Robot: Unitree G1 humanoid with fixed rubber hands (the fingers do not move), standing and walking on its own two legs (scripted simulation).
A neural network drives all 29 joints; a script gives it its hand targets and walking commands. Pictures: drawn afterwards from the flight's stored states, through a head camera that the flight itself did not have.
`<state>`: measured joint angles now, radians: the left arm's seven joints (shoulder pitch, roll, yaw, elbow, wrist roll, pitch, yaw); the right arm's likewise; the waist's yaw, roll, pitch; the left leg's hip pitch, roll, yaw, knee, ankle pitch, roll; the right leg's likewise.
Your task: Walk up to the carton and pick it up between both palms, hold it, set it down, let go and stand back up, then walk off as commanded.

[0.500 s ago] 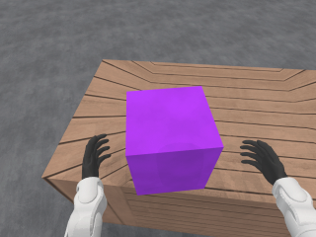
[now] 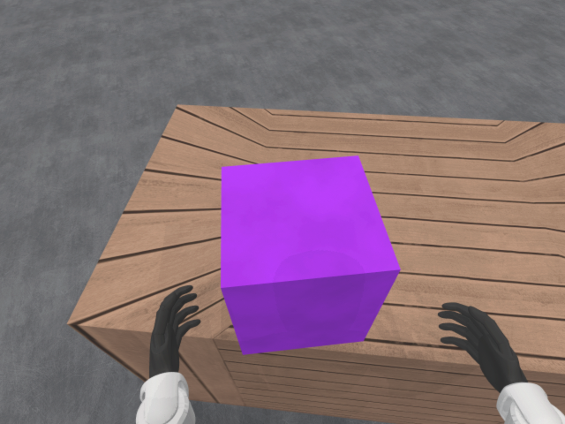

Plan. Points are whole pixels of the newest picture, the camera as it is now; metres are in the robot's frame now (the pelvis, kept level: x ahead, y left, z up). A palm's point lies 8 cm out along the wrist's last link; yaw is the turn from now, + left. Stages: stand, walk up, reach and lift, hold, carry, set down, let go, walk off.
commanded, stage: set down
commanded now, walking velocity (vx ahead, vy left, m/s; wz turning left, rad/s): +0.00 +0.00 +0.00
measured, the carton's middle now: (297, 260) +0.37 +0.03 -0.01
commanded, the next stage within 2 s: let go in 1.46 s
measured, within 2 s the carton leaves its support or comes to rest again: neither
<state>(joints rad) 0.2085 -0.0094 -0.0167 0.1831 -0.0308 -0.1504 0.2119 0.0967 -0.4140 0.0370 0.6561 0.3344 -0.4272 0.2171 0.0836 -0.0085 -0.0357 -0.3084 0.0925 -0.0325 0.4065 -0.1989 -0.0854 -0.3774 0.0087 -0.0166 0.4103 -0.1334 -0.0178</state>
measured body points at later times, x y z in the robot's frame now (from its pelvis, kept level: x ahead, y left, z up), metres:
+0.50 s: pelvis +0.01 +0.00 +0.00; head +0.04 +0.01 +0.45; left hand +0.20 +0.20 -0.04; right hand +0.22 -0.26 -0.05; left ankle +0.00 +0.18 -0.74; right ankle +0.04 -0.11 -0.74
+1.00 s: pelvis +0.02 +0.01 +0.00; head +0.06 +0.02 +0.45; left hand +0.20 +0.23 -0.07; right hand +0.22 -0.24 -0.07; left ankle +0.00 +0.18 -0.74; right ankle +0.04 -0.11 -0.74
